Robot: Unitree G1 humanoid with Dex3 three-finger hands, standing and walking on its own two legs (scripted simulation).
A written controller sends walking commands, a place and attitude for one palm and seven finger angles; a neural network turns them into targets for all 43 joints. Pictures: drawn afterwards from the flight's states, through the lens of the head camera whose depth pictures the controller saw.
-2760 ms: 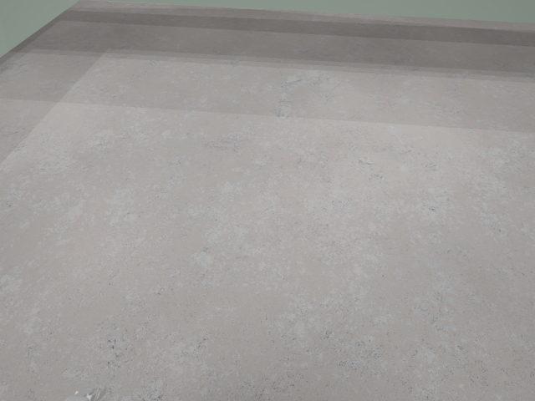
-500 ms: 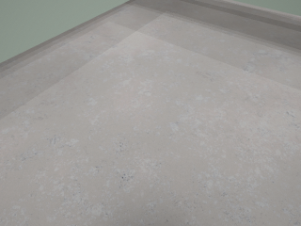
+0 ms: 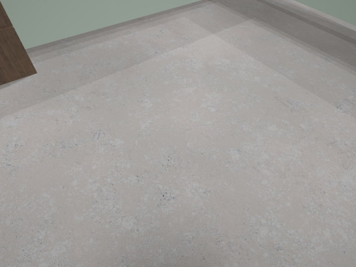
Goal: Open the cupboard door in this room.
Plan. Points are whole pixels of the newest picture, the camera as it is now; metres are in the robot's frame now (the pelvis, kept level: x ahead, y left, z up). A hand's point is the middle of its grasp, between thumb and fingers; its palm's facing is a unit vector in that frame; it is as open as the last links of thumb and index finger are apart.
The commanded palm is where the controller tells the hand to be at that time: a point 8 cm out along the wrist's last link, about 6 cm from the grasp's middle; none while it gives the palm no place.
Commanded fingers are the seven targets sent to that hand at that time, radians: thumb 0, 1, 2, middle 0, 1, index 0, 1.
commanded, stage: turn or walk to find it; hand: left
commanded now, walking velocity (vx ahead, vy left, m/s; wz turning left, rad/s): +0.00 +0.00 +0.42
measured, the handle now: out of the picture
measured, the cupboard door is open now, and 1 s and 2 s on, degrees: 0 0 0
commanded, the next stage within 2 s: stand and wait in 1.06 s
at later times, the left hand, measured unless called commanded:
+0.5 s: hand out of the picture +0.02 +0.18 -0.14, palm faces +0.22 -0.94 -0.26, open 7.4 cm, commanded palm none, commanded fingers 0.00 0.90 0.90 -0.20 -0.30 -0.20 -0.30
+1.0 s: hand out of the picture -0.07 +0.24 -0.15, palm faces +0.44 -0.87 -0.24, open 7.4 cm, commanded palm none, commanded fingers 0.00 0.90 0.90 -0.20 -0.30 -0.20 -0.30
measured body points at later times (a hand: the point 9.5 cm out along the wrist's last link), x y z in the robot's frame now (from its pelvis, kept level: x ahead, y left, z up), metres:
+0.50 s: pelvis -0.02 -0.02 +0.01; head +0.00 -0.04 +0.46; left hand +0.01 +0.23 -0.12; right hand +0.08 -0.27 -0.14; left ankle -0.05 +0.10 -0.65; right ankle +0.00 -0.13 -0.72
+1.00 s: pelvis -0.05 +0.02 +0.02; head -0.03 +0.05 +0.47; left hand -0.09 +0.29 -0.13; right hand +0.12 -0.17 -0.12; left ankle -0.07 +0.11 -0.72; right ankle -0.01 -0.13 -0.66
